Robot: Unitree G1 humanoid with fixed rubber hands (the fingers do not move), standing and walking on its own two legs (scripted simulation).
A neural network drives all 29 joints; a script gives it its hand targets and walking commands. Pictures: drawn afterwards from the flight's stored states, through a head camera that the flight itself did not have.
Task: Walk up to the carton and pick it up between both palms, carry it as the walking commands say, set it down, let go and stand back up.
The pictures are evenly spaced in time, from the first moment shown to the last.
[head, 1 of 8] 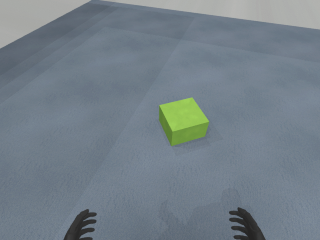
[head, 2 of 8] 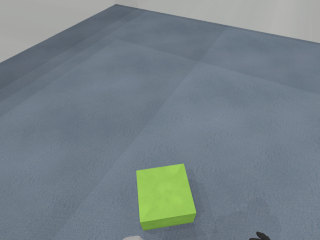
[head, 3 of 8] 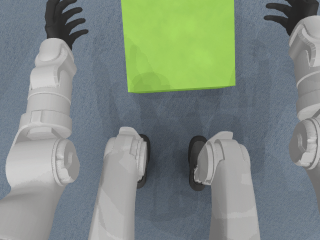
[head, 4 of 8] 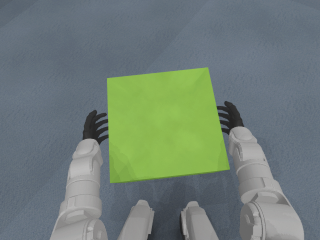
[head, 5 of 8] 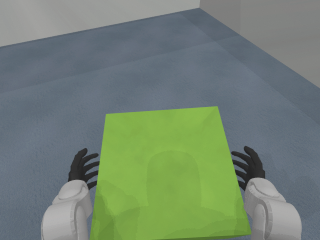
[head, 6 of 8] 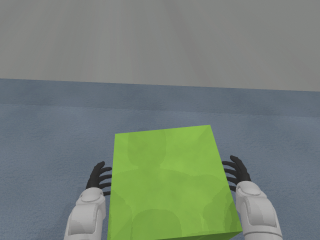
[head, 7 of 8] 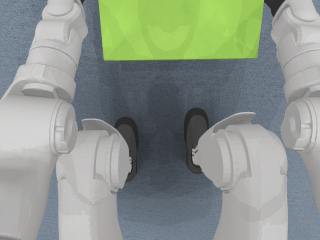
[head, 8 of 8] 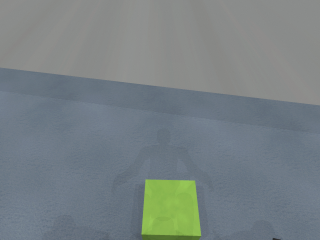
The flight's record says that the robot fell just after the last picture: no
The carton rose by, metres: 0.72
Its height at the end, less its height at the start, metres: +0.00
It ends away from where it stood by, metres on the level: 1.72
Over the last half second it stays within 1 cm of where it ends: yes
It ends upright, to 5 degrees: yes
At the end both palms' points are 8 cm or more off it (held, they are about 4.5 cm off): yes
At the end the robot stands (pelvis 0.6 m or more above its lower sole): yes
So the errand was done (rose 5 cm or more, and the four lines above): yes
